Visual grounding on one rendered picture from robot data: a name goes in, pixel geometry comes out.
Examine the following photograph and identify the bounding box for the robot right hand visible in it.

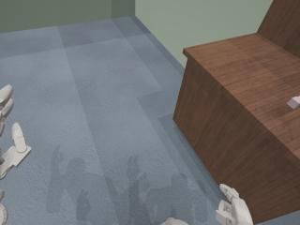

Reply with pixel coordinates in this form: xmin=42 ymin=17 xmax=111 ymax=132
xmin=216 ymin=184 xmax=253 ymax=225

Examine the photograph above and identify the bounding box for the robot left hand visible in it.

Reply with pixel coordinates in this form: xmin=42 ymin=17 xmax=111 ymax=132
xmin=0 ymin=84 xmax=31 ymax=180

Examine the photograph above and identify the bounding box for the tap lever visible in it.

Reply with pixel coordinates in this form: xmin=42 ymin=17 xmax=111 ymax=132
xmin=287 ymin=96 xmax=300 ymax=109

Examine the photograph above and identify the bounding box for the counter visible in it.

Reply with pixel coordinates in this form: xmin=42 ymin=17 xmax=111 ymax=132
xmin=172 ymin=0 xmax=300 ymax=225

